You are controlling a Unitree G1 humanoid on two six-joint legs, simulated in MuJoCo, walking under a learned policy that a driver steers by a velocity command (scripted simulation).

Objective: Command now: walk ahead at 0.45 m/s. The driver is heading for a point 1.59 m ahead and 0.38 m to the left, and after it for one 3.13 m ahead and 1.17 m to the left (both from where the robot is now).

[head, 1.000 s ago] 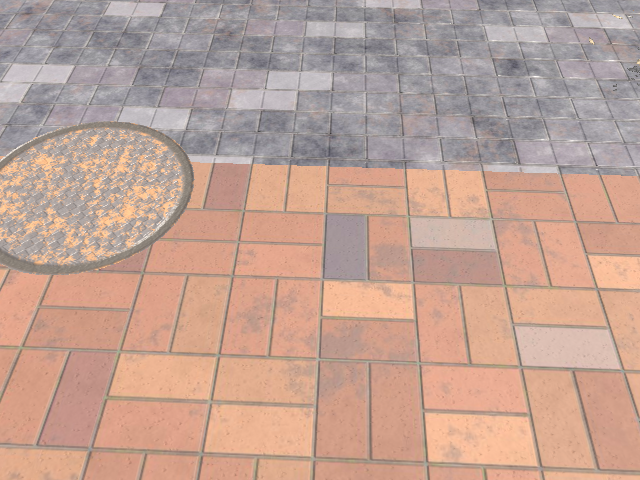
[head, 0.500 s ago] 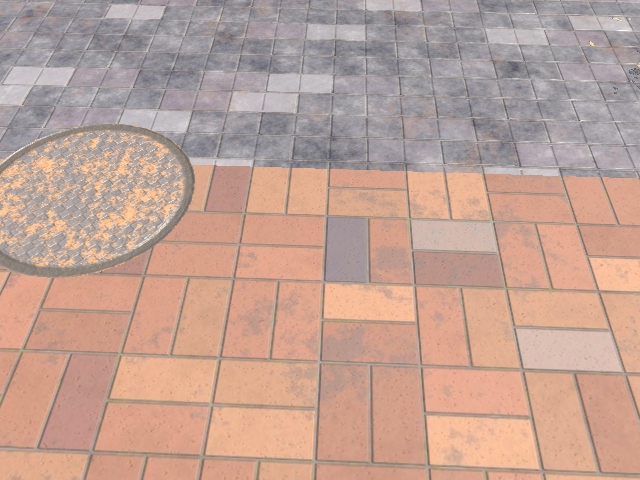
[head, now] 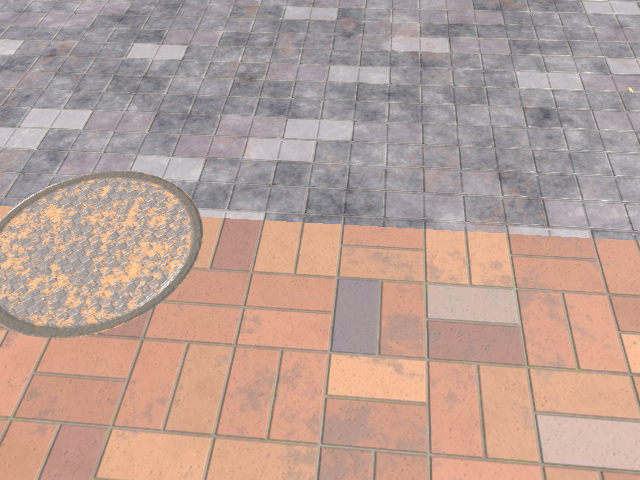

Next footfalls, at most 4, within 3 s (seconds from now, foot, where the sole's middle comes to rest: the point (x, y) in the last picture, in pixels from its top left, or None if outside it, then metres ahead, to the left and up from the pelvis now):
0.28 left None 0.36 0.16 -0.78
0.84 right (396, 423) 0.66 -0.08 -0.78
1.40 left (298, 303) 0.99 0.16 -0.78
1.90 right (354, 219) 1.29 0.01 -0.78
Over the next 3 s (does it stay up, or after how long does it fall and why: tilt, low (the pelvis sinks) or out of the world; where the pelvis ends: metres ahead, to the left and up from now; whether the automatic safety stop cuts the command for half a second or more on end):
stays up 1.52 0.38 -0.02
